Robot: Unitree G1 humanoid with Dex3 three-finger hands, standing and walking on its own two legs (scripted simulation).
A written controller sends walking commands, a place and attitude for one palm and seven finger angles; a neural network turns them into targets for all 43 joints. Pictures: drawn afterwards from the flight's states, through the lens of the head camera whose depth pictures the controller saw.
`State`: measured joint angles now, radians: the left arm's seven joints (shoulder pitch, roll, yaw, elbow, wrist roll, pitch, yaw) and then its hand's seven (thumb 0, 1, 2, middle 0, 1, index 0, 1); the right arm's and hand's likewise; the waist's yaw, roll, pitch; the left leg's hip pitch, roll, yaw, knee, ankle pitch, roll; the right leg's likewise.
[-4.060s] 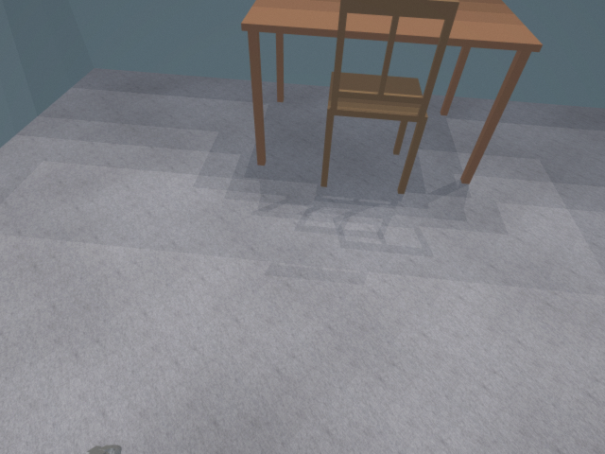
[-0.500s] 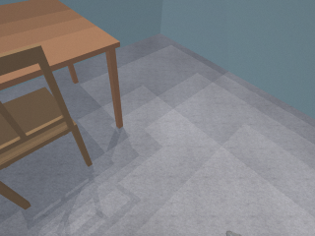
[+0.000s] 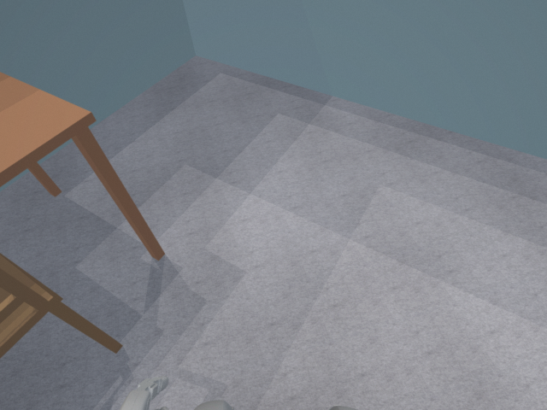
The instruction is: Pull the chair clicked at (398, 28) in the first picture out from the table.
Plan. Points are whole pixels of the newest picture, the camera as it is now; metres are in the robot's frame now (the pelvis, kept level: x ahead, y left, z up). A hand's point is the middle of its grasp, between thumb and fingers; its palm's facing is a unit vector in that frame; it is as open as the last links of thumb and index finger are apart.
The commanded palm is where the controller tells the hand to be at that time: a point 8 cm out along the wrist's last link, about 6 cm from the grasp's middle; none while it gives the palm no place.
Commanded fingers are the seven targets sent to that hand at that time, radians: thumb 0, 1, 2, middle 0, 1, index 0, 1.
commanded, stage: turn to face it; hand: left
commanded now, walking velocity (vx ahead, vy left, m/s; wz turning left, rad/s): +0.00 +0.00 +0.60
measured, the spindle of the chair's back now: out of the picture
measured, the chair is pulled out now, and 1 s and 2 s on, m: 0.00 0.00 0.00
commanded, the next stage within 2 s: take the last steps up to it in 1.60 s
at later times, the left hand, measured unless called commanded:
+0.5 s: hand out of the picture +0.00 +0.26 -0.15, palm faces +0.32 -0.91 -0.26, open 7.4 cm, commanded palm none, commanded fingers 0.00 0.90 0.90 -0.20 -0.30 -0.20 -0.30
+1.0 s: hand out of the picture -0.08 +0.15 -0.14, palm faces +0.57 -0.78 -0.24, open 7.4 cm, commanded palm none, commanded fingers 0.00 0.90 0.90 -0.20 -0.30 -0.20 -0.30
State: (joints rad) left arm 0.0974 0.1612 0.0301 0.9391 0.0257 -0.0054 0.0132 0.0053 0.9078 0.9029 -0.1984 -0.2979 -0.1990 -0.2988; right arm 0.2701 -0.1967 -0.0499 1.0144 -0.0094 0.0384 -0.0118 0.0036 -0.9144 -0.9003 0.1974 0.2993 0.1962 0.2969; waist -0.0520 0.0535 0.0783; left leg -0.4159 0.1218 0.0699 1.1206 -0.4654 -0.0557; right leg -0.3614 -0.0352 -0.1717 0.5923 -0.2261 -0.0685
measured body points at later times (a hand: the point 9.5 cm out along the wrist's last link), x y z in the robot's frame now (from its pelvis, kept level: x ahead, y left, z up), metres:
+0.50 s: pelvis +0.00 +0.03 +0.01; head +0.02 +0.05 +0.46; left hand -0.01 +0.31 -0.13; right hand +0.11 -0.20 -0.12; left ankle +0.01 +0.12 -0.73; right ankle +0.03 -0.14 -0.65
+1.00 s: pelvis -0.02 -0.04 +0.01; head +0.01 -0.04 +0.46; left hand -0.11 +0.19 -0.12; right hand +0.20 -0.22 -0.13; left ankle -0.12 +0.07 -0.66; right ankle +0.04 -0.14 -0.73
